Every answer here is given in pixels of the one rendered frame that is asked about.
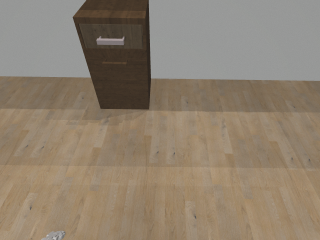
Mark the drawer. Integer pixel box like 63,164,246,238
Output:
79,23,144,49

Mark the handle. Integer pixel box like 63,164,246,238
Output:
102,61,128,68
96,36,125,45

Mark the cabinet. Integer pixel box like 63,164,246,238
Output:
73,0,151,110

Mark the left robot hand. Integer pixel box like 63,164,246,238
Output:
41,230,66,240

